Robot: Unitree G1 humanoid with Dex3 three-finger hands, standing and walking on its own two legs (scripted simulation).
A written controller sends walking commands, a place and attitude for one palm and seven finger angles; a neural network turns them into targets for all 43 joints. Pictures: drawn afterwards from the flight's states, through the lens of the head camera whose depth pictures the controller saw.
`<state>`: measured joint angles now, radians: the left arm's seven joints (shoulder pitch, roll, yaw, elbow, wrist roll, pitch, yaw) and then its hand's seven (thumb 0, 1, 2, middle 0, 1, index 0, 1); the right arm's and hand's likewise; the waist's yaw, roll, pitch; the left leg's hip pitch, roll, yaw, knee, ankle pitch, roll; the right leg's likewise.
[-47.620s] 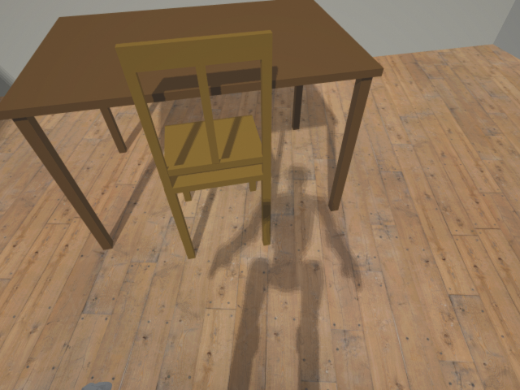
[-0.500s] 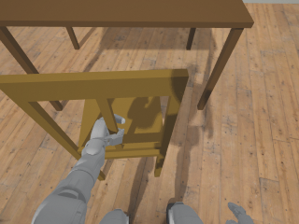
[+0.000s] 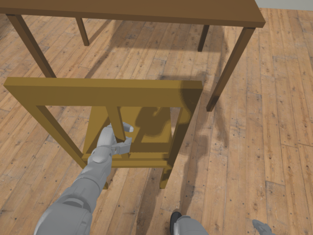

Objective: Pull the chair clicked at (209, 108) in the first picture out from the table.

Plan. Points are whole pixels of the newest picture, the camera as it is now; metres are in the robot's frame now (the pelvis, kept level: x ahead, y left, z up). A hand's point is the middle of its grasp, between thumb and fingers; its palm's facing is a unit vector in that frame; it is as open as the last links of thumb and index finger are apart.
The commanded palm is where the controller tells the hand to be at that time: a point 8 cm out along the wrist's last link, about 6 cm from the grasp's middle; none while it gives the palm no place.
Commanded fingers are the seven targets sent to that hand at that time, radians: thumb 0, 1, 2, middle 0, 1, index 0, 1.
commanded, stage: step backward, pulling the chair out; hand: left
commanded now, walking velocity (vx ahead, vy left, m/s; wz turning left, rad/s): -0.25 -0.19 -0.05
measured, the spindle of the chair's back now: (120, 135) +0.38 +0.11 -0.05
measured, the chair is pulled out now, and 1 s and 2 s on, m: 0.47 0.61 0.61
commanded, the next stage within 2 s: stop walking, hand still on the chair in 0.20 s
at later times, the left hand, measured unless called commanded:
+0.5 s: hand (126, 169) +0.28 +0.09 -0.06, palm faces -0.04 -0.99 -0.15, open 5.7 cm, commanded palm +0.27 +0.14 -0.05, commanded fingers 0.00 0.90 0.90 -0.50 -1.45 -0.50 -1.45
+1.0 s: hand (123, 192) +0.22 +0.09 -0.06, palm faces -0.04 -0.99 -0.16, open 5.8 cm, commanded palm +0.21 +0.14 -0.05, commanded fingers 0.00 0.90 0.90 -0.50 -1.45 -0.50 -1.45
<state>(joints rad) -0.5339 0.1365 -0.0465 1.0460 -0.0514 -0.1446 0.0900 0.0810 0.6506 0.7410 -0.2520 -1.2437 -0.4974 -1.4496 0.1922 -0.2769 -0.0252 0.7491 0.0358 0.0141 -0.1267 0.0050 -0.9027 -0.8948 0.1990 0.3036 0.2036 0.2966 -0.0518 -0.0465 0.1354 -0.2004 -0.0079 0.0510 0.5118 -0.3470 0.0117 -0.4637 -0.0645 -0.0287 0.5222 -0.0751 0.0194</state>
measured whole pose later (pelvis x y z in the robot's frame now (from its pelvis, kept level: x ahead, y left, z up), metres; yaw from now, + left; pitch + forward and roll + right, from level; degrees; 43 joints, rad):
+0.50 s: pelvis -0.07 -0.01 +0.00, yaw -2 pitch -2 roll +0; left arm -0.42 0.15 0.02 0.90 -0.06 -0.09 0.11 0.08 0.63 0.75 -0.29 -1.23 -0.50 -1.45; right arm 0.20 -0.29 -0.03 0.72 0.04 0.01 -0.12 0.00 -0.91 -0.89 0.20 0.30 0.20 0.30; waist -0.08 -0.01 0.19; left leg -0.25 0.04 0.00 0.56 -0.27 -0.03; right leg -0.32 -0.05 -0.04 0.55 -0.20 0.02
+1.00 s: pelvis -0.04 -0.02 +0.00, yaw -4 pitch -2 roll +0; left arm -0.06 0.11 -0.06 0.72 -0.04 -0.11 0.09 0.09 0.61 0.78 -0.31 -1.21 -0.50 -1.45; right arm 0.20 -0.21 0.01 0.71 0.02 -0.02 -0.10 0.01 -0.90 -0.89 0.20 0.30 0.21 0.30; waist -0.01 0.03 0.05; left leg -0.15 0.07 0.03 0.49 -0.30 -0.05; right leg -0.25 -0.02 -0.02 0.49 -0.21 0.01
